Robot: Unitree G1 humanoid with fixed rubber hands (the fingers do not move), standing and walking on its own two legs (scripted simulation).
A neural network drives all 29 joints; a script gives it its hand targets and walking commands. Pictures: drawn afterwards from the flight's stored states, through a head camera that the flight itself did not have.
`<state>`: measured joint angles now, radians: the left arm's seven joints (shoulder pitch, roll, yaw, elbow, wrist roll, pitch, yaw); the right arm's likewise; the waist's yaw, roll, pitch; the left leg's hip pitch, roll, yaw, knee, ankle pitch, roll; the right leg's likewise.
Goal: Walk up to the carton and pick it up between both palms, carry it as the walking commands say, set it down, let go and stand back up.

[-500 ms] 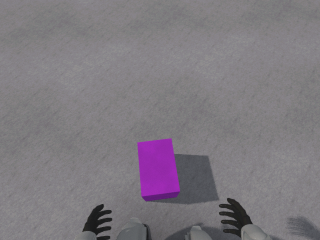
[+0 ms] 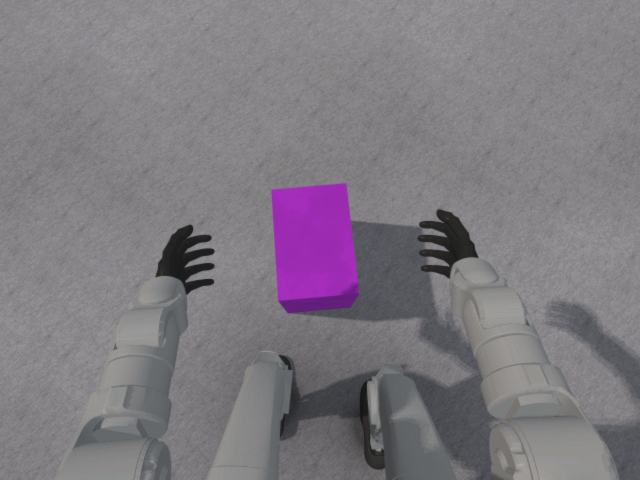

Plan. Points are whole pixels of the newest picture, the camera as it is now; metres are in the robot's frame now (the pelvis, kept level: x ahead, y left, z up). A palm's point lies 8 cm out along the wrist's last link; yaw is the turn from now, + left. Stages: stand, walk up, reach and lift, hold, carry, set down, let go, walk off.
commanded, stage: reach and lift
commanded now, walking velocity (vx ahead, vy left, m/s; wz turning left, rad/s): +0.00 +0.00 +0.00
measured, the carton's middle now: (314, 253) +0.50 +0.05 -0.55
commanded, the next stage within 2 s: none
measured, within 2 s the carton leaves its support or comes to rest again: neither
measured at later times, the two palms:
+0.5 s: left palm (206, 193) +0.49 +0.20 -0.14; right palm (438, 184) +0.51 -0.14 -0.14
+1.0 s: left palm (228, 232) +0.47 +0.20 -0.28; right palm (411, 222) +0.50 -0.13 -0.27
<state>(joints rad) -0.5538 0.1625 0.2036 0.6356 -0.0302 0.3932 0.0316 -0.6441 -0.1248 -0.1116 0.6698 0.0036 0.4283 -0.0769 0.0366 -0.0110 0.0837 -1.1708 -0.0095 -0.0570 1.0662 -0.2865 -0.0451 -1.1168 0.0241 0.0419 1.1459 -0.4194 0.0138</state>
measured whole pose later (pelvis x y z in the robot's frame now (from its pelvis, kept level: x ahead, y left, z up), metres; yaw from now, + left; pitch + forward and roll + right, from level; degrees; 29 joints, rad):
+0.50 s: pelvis +0.02 +0.03 -0.02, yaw -2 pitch +38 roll -1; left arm -0.94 0.10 0.29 0.69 0.02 0.12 0.13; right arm -1.02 -0.22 -0.23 0.81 0.01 0.11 -0.04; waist 0.06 0.00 0.09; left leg -1.46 -0.01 -0.03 1.09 -0.30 0.00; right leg -1.40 0.03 0.09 1.13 -0.40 0.06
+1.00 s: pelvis -0.04 +0.01 -0.11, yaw -2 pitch +28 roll +0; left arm -1.19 0.23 0.22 0.62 -0.11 0.20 0.18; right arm -1.28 -0.29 -0.13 0.71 0.14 0.21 -0.16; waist 0.06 -0.02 0.53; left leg -1.64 -0.04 -0.07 1.53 -0.39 -0.05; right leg -1.58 0.07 0.08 1.60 -0.51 0.06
